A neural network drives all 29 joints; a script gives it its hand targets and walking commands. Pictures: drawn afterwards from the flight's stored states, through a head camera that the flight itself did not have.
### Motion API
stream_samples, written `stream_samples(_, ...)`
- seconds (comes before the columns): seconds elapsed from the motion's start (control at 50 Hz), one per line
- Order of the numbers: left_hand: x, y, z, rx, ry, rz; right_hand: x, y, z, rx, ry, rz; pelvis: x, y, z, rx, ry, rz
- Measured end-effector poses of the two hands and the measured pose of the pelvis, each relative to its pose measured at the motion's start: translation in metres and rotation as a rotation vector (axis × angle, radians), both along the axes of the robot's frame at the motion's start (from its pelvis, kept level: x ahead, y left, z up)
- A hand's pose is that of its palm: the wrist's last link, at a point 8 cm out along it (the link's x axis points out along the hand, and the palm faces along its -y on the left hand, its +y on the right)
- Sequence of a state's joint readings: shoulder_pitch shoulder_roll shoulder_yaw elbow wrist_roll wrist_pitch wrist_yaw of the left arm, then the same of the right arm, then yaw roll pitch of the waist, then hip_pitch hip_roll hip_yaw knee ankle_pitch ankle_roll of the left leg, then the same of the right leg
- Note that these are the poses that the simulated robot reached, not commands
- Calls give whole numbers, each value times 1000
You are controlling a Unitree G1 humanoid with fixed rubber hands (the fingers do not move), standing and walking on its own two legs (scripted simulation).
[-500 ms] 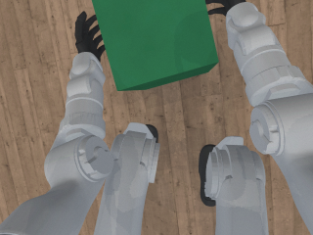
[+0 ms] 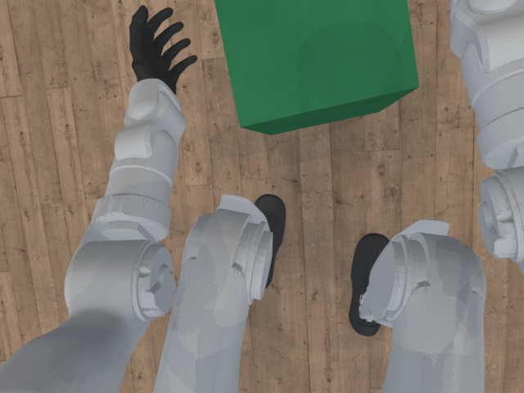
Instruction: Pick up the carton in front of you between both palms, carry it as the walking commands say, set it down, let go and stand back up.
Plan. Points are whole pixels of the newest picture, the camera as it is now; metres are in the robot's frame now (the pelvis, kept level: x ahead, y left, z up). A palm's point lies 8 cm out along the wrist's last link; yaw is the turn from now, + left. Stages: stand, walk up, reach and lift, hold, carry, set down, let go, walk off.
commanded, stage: set down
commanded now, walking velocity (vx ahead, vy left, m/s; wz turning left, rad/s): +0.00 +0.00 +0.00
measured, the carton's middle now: (312, 52) +0.54 +0.04 -0.27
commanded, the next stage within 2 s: let go in 0.82 s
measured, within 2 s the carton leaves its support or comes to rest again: neither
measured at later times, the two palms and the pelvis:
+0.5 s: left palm (57, 53) +0.46 +0.22 +0.02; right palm out of the picture +0.58 -0.15 +0.01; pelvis +0.03 -0.01 +0.12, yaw +0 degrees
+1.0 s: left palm out of the picture +0.45 +0.22 +0.16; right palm out of the picture +0.56 -0.16 +0.15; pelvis +0.06 -0.01 +0.25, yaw -3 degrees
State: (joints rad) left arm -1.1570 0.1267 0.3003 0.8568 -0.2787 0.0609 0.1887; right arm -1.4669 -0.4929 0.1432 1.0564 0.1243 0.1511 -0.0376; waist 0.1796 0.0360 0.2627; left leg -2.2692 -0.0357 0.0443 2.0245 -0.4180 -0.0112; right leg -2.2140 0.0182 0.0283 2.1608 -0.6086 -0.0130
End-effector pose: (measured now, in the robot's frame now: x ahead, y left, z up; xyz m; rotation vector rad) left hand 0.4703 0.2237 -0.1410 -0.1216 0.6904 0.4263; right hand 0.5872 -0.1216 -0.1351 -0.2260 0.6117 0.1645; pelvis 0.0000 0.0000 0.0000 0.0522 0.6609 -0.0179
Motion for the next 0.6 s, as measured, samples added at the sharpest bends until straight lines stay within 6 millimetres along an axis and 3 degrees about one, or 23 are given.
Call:
stream_samples(0.1, -8, -1, 32, 9, 15, 17, 4, -7, 50, -35, 46, -9, 8, 2, 28, -11, 25, -3)
stream_samples(0.18, -8, 4, 66, 39, 0, 14, 7, -10, 78, -7, 69, -24, 14, 2, 52, -16, 58, -5)
stream_samples(0.28, -2, 7, 105, 83, -29, -11, 2, -8, 92, 53, 74, -25, 20, 3, 75, -17, 98, -8)
stream_samples(0.42, -11, -2, 139, 67, -14, -11, -9, -26, 113, 21, 34, -5, 24, -1, 103, -1, 139, -8)
stream_samples(0.5, -14, -3, 162, 65, -3, -4, -6, -32, 143, 1, 37, 18, 26, -8, 123, 11, 149, -15)
stream_samples(0.6, -11, 3, 201, 74, -16, 19, 6, -24, 192, 7, 34, 47, 32, -18, 151, 17, 151, -18)
